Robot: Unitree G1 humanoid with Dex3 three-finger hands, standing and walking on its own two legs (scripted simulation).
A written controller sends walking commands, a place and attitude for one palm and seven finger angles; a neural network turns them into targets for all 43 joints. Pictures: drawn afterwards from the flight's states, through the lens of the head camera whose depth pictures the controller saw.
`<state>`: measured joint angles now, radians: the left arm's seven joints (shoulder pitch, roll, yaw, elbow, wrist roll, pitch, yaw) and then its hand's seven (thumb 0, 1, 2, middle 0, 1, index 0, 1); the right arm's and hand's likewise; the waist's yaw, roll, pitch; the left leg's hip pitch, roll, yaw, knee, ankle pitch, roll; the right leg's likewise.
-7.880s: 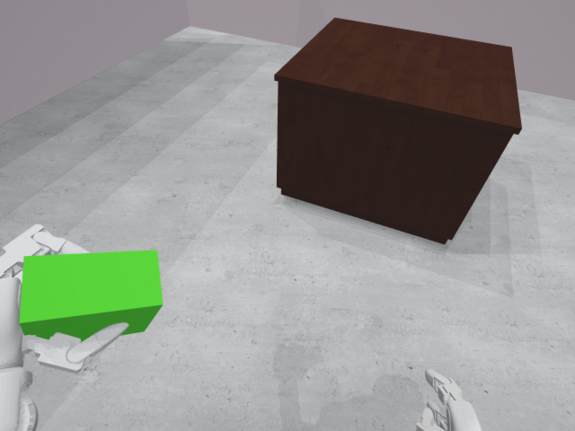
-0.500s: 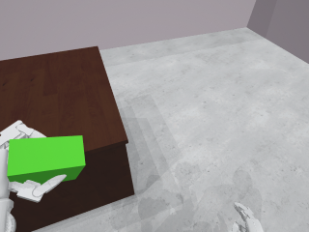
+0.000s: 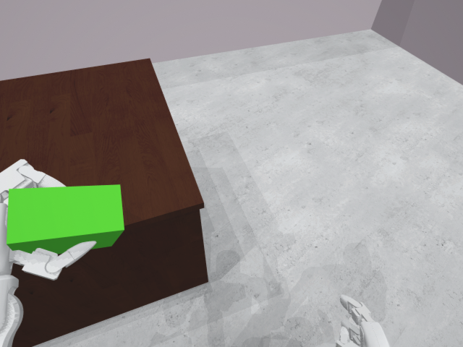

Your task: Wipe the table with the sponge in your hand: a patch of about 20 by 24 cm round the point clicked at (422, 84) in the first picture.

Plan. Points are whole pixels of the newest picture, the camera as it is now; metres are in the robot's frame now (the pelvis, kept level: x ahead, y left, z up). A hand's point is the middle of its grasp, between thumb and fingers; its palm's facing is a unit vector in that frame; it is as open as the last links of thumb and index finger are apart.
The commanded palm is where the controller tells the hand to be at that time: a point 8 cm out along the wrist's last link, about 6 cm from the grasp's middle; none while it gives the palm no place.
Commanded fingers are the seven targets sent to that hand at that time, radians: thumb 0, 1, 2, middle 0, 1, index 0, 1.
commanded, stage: look again from close up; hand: left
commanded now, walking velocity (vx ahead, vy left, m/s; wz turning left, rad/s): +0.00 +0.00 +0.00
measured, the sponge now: (84, 221) +0.24 +0.22 +0.15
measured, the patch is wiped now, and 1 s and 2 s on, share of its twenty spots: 0.00 0.00 0.00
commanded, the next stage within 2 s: shuffle to correct the standing spot in 0.02 s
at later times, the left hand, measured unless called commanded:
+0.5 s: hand (19, 199) +0.26 +0.32 +0.16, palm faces +0.40 -0.84 -0.38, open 9.8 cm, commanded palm +0.19 +0.35 +0.17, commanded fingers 0.00 0.10 1.30 -1.20 -1.60 -1.20 -1.60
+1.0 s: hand out of the picture +0.28 +0.36 +0.17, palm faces +0.35 -0.82 -0.46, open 9.8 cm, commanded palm +0.22 +0.40 +0.17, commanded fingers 0.00 0.10 1.30 -1.20 -1.60 -1.20 -1.60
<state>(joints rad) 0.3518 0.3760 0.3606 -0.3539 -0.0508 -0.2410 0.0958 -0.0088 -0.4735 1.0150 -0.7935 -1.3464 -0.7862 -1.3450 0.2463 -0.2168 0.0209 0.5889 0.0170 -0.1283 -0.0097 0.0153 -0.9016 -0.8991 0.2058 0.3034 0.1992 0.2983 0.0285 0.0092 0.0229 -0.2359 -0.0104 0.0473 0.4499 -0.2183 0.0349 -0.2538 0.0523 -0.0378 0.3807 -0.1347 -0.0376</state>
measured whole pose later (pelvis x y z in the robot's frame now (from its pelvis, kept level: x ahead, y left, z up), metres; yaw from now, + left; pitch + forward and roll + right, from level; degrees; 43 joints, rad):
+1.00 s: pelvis +0.06 +0.13 -0.01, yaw +0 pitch +1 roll +1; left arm 0.50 0.39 0.40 -0.51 -0.03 -0.25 0.11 -0.01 -0.47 1.02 -0.79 -1.35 -0.78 -1.35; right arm 0.25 -0.20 0.00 0.63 0.01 -0.08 0.01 0.02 -0.90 -0.90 0.21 0.30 0.20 0.30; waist -0.02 -0.03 0.02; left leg -0.52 -0.01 0.00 1.06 -0.37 -0.01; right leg -0.30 -0.03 -0.05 0.56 -0.29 -0.03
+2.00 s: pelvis +0.10 +0.26 -0.01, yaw -1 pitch +1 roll -1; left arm 0.48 0.41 0.39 -0.50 -0.03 -0.21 0.09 -0.01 -0.47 1.02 -0.79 -1.35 -0.78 -1.35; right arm 0.25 -0.19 0.00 0.60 0.01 -0.10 -0.03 0.01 -0.90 -0.90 0.21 0.30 0.20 0.30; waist -0.02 0.01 -0.01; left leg -0.28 -0.02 0.00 0.60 -0.32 0.04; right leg -0.27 0.05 -0.10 0.50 -0.24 -0.07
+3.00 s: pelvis +0.10 +0.27 +0.00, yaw +1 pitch +1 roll +0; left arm 0.42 0.43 0.37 -0.42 -0.09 -0.28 0.12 -0.01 -0.47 1.03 -0.79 -1.35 -0.78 -1.35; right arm 0.20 -0.24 -0.02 0.60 0.04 -0.16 0.00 0.01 -0.90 -0.90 0.20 0.30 0.20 0.30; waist 0.04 -0.04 0.05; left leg -0.25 -0.07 -0.03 0.48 -0.25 0.04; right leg -0.27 0.01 -0.11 0.48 -0.24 -0.05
